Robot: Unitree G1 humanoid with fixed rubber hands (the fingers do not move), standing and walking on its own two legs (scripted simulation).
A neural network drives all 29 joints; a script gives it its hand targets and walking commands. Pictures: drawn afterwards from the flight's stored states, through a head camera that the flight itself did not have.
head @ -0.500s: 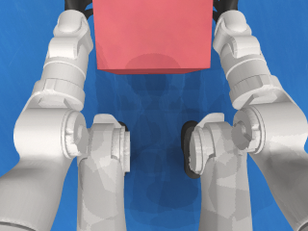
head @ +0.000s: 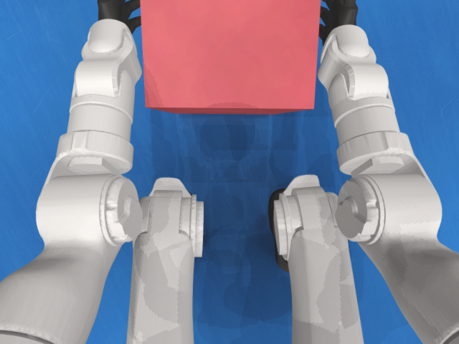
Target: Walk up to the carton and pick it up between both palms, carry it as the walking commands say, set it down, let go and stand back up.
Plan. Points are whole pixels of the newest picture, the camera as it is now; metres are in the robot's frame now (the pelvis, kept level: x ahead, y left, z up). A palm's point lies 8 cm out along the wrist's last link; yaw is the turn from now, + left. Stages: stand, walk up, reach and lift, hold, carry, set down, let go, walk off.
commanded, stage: reach and lift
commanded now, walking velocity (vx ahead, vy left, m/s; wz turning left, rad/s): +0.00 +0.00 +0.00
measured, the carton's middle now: (227, 48) +0.53 +0.01 -0.20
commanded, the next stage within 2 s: none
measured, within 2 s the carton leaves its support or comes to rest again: neither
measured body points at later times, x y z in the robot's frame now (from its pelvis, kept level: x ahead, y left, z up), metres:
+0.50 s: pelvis +0.01 +0.00 +0.05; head +0.33 +0.01 +0.36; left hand +0.54 +0.17 -0.07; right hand +0.54 -0.14 -0.07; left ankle +0.12 +0.13 -0.35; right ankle +0.11 -0.13 -0.35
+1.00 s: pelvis +0.00 +0.00 +0.10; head +0.29 +0.01 +0.44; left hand +0.52 +0.16 +0.01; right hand +0.52 -0.14 +0.01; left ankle +0.12 +0.13 -0.35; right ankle +0.11 -0.13 -0.35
